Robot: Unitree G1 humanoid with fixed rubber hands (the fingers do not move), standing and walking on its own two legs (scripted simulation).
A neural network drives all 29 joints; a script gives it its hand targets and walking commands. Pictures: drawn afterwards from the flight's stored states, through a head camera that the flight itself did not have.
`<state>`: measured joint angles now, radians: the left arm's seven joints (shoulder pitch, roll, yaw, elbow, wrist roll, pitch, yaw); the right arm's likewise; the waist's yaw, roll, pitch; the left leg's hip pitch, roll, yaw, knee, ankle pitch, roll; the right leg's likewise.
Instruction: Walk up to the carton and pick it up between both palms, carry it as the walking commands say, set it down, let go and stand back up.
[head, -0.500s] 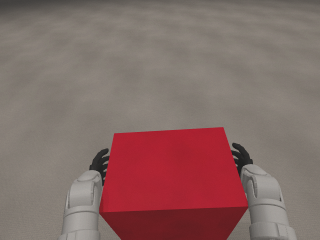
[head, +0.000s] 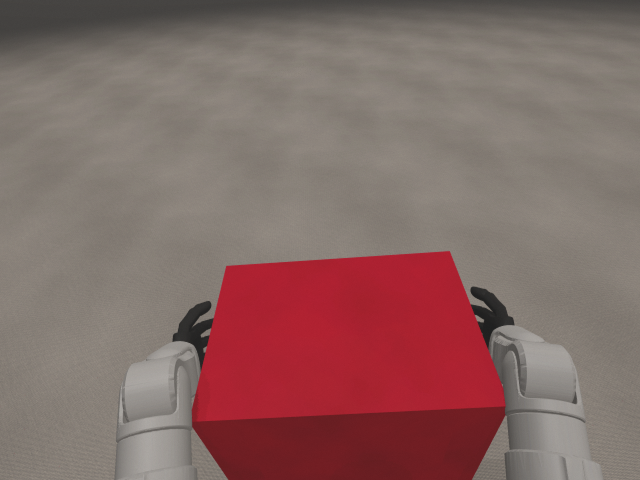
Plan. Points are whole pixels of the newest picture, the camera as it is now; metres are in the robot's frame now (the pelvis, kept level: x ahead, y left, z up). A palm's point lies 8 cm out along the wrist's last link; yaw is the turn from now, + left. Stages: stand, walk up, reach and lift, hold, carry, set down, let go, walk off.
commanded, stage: carry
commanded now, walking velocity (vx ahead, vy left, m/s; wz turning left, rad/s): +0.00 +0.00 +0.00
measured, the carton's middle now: (344, 380) +0.26 -0.01 +0.02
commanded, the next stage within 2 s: none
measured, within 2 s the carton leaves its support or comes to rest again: neither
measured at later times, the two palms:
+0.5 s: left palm (183, 363) +0.26 +0.18 +0.08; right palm (499, 348) +0.25 -0.20 +0.08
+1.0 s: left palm (181, 359) +0.26 +0.18 +0.09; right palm (501, 347) +0.25 -0.20 +0.08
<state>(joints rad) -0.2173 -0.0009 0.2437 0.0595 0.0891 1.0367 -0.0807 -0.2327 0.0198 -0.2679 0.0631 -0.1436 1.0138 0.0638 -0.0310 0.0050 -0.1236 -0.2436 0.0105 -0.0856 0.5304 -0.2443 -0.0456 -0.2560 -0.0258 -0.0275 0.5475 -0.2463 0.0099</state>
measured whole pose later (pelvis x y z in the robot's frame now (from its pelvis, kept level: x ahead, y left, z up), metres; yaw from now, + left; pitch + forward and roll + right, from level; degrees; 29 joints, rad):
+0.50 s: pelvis +0.00 +0.00 +0.00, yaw +0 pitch -3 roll +0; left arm -0.18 0.00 0.24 -0.05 0.07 1.12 -0.07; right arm -0.19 0.03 -0.25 -0.04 -0.13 1.08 0.06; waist -0.03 0.00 -0.12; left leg -0.24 0.01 -0.08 0.53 -0.25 -0.05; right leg -0.26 -0.03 -0.03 0.55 -0.25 0.01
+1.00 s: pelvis +0.00 +0.00 +0.00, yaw +0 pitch -2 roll +0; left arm -0.19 0.00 0.24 -0.13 0.06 1.21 -0.06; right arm -0.18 0.04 -0.25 -0.13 -0.12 1.17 0.05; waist -0.03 0.00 -0.12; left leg -0.24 0.01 -0.08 0.53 -0.25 -0.05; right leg -0.26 -0.03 -0.03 0.55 -0.25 0.01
